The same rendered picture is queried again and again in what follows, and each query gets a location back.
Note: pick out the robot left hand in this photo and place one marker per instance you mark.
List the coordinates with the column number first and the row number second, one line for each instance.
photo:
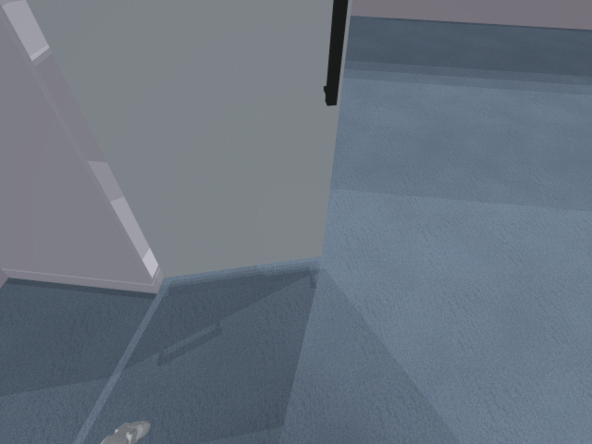
column 128, row 433

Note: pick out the handle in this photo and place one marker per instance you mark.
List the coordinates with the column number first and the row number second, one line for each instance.
column 339, row 15

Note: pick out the fridge door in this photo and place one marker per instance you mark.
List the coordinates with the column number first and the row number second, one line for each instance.
column 212, row 117

